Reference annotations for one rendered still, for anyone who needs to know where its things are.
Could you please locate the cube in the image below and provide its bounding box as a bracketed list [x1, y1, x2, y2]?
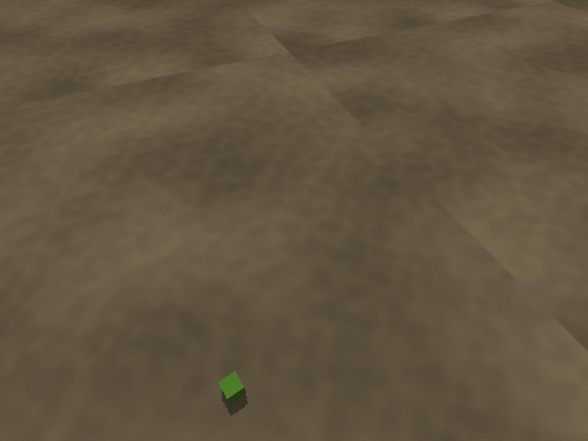
[219, 371, 246, 405]

